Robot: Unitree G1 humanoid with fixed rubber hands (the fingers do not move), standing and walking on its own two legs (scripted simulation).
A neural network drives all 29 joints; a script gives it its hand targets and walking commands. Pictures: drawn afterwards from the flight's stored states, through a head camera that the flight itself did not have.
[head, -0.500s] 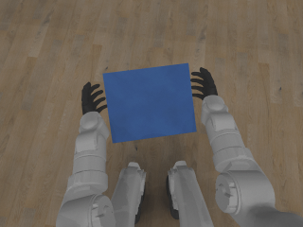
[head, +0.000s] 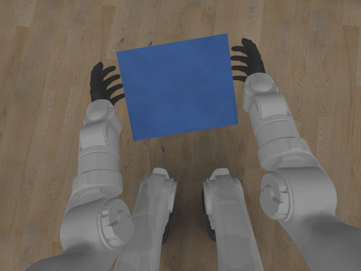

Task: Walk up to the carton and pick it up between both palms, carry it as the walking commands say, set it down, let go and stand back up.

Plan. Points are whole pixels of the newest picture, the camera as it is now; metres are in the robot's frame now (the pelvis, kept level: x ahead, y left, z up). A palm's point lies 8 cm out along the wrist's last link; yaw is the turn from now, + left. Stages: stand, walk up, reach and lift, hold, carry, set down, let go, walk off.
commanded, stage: set down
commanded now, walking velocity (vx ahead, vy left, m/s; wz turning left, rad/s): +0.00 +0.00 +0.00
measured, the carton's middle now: (178, 91) +0.51 +0.02 -0.17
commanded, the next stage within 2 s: none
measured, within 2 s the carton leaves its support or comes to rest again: neither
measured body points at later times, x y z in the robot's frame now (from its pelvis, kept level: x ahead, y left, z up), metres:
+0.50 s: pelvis -0.02 +0.01 -0.06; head +0.34 +0.00 +0.19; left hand +0.49 +0.19 -0.21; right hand +0.54 -0.12 -0.21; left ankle +0.10 +0.12 -0.45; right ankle +0.12 -0.08 -0.45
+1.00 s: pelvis -0.01 +0.01 -0.12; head +0.36 +0.01 +0.13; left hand +0.52 +0.20 -0.27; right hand +0.57 -0.12 -0.29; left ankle +0.10 +0.12 -0.45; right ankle +0.12 -0.08 -0.45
